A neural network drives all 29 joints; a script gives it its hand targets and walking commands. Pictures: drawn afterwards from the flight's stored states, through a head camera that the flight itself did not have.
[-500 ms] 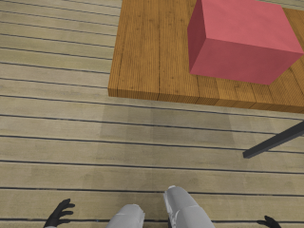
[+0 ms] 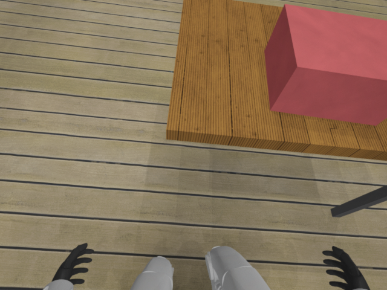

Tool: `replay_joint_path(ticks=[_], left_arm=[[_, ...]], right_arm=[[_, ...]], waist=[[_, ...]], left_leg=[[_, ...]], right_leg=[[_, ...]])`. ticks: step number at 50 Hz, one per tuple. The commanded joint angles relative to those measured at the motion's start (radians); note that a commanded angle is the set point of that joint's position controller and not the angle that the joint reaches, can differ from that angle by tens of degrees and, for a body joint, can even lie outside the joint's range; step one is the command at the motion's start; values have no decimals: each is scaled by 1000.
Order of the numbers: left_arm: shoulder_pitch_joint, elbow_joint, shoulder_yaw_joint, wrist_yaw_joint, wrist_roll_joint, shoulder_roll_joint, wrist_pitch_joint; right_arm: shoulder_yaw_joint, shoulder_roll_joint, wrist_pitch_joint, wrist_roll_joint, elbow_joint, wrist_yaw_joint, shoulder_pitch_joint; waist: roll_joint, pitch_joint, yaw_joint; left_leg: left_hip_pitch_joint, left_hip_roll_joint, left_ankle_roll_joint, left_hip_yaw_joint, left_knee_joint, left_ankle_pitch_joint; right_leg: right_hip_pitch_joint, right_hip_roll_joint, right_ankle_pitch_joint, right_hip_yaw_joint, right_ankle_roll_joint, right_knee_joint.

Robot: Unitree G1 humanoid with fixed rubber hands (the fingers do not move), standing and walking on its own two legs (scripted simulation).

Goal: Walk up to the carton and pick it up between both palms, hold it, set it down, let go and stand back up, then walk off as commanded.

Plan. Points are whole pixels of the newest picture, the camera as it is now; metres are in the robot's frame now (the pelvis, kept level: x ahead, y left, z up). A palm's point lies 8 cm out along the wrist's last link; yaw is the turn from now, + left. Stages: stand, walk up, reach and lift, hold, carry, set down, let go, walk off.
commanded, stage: walk off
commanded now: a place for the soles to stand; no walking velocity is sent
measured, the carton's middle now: (330, 65) +0.61 -0.32 +0.07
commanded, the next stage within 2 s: none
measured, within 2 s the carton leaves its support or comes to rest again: neither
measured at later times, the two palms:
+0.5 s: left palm (137, 256) +0.18 +0.13 -0.07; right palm out of the picture +0.18 -0.46 -0.09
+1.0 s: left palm (242, 182) +0.33 -0.09 -0.04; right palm out of the picture +0.27 -0.69 -0.15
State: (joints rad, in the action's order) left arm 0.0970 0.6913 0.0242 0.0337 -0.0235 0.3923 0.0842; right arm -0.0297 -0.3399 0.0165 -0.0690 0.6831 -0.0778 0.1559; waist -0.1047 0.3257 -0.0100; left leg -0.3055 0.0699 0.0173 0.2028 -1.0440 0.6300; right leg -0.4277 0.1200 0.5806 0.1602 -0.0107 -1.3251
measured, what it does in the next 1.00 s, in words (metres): steps to the right: right foot, then left foot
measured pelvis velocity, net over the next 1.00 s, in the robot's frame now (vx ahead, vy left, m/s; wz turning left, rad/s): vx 0.17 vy -0.38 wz -0.08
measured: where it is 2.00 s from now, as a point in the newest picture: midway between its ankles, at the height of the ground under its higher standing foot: (272, 259)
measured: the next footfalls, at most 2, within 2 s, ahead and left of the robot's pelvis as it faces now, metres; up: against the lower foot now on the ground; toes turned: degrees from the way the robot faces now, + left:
right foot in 0.30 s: +0.06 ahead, -0.19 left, +0.00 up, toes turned +8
left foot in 0.66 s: +0.16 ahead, -0.05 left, +0.00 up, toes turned -11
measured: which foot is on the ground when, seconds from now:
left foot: down 0.00-0.32, up 0.34-0.64, down 0.66-0.90, up 0.92-1.00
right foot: up 0.00-0.28, down 0.30-0.64, up 0.66-0.88, down 0.90-1.00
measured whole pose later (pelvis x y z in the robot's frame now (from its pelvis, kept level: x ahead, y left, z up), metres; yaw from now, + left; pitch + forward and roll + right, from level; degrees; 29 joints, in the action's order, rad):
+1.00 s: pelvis +0.17 -0.38 +0.01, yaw -5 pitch -1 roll +6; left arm 0.12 0.71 0.02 0.00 0.00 0.33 0.00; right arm -0.07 -0.45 -0.05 -0.07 0.72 -0.09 0.09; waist 0.11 0.28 0.03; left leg -0.43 0.04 -0.02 0.17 -1.23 0.62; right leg -0.51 0.00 0.52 0.33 0.10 -1.04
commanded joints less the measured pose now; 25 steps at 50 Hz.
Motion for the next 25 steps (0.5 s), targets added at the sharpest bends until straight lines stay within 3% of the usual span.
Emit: replay_joint_path(ticks=[1, 2, 3, 4, 5, 6, 7, 8, 9, 10, 11, 12, 13, 14, 15, 16, 17, 18, 19, 20, 21, 22, 23, 24, 25], left_arm=[[-18, -108, 114, -28, 8, 234, -26], [-23, -110, 104, -28, 7, 231, -30], [-31, -114, 113, -25, 4, 246, -30], [-60, -130, 98, -28, 0, 234, -33], [-50, -124, 103, -32, -2, 217, -31], [-57, -119, 99, -34, -2, 218, -36], [-68, -131, 96, -35, 2, 220, -42], [-64, -140, 98, -36, 6, 229, -47], [-38, -145, 99, -38, 4, 225, -47], [-48, -125, 98, -46, 0, 225, -53], [-33, -135, 91, -50, 11, 228, -61], [-38, -104, 102, -50, 13, 218, -59], [78, -72, 108, -55, 5, 238, -67], [229, -36, 123, -52, 5, 272, -77], [290, -33, 148, -50, -4, 350, -78], [294, -68, 133, -47, 10, 341, -72], [281, -53, 134, -41, 10, 318, -70], [302, -58, 126, -24, 19, 287, -62], [273, -44, 130, -16, 21, 252, -59], [251, -46, 132, -6, 10, 232, -57], [234, -56, 131, -5, 9, 224, -58], [203, -64, 133, -8, 16, 215, -57], [226, -56, 139, -4, 15, 207, -54], [249, -39, 138, 1, 10, 209, -58], [194, -59, 148, -4, 12, 230, -47]], right_arm=[[-111, -348, 34, 99, -59, -35, 149], [-114, -340, 34, 100, -48, -41, 121], [-113, -345, 36, 84, -55, -45, 155], [-119, -358, 29, 91, -50, -42, 158], [-126, -361, 33, 90, -37, -46, 201], [-128, -356, 32, 98, -44, -48, 159], [-136, -379, 32, 95, -26, -49, 163], [-135, -386, 38, 96, -33, -55, 173], [-134, -391, 34, 92, -32, -52, 139], [-132, -378, 34, 90, -31, -51, 147], [-136, -372, 38, 93, -43, -57, 111], [-139, -375, 37, 96, -28, -58, 124], [-128, -372, 33, 88, -53, -53, 57], [-122, -368, 34, 78, -86, -45, -50], [-103, -275, 26, 51, -91, -39, -21], [-88, -258, 19, 54, -103, -54, -5], [-94, -261, 18, 61, -84, -58, -43], [-92, -261, 8, 73, -93, -58, -68], [-93, -266, 1, 72, -70, -50, -18], [-98, -273, -1, 68, -67, -43, 0], [-104, -274, 0, 60, -63, -45, 44], [-105, -283, 1, 62, -39, -50, 46], [-105, -285, 0, 60, -38, -45, 77], [-104, -304, -5, 66, -26, -40, 29], [-110, -295, -2, 61, -10, -43, 125]], waist=[[293, -215, 78], [277, -225, 83], [238, -220, 90], [260, -238, 105], [232, -261, 105], [361, -281, 100], [333, -274, 109], [355, -287, 104], [329, -312, 92], [308, -306, 93], [417, -332, 82], [375, -356, 84], [303, -419, -12], [129, -501, -129], [-234, -602, -153], [-183, -541, -116], [-94, -457, -128], [-4, -397, -139], [-69, -405, -112], [-103, -381, -97], [-72, -412, -80], [-131, -417, -73], [-89, -435, -70], [-8, -451, -82], [-114, -517, -46]], left_leg=[[228, -335, -216, 320, 372, -1146], [242, -340, -234, 329, 366, -1120], [310, -330, -196, 346, 371, -1183], [360, -335, -226, 361, 374, -1167], [415, -319, -200, 343, 360, -1175], [467, -316, -216, 316, 355, -1147], [473, -347, -238, 367, 352, -1211], [485, -364, -243, 350, 330, -1252], [462, -378, -257, 379, 344, -1231], [473, -361, -250, 366, 332, -1247], [546, -390, -242, 325, 296, -1308], [495, -358, -234, 309, 283, -1250], [360, -321, -179, 195, 153, -1177], [91, -142, -80, -14, -79, -1005], [-178, 91, -25, -77, -283, -47], [-244, 98, -27, -33, -290, 198], [-285, 96, -26, -42, -338, 201], [-351, 86, -37, -41, -340, 169], [-346, 79, -46, -20, -305, 119], [-435, 80, -51, -50, -308, 59], [-453, 91, -49, -62, -292, 49], [-442, 81, -49, -39, -284, 5], [-464, 75, -41, -83, -240, -26], [-452, 95, -34, -153, -149, -39], [-394, 105, -13, -165, -94, -20]], right_leg=[[-367, -1, 28, 80, -6, -164], [-383, -10, 30, 77, 6, -142], [-387, -16, 38, 80, 11, -122], [-410, -41, 42, 52, 18, -39], [-413, -35, 14, 54, 22, -5], [-438, -45, 61, 53, 26, 5], [-409, -73, 63, 44, 24, 130], [-445, -98, 59, 52, 12, 150], [-373, -108, 49, 57, 17, 219], [-382, -106, 54, 15, 24, 265], [-421, -145, 105, 70, -6, 355], [-332, -145, 39, 25, -3, 373], [-108, -182, -85, 47, -26, 620], [300, -213, -709, 53, -61, 828], [591, -297, -1146, 283, -98, 744], [560, -319, -1306, 393, -111, 745], [507, -313, -1415, 456, -140, 734], [515, -273, -1391, 371, -12, 743], [546, -215, -1309, 311, 78, 713], [620, -206, -1369, 250, 104, 698], [659, -221, -1341, 249, 84, 677], [671, -218, -1270, 248, 93, 709], [742, -220, -1302, 248, 111, 679], [739, -150, -1247, 192, 199, 723], [814, -149, -1312, 147, 261, 731]])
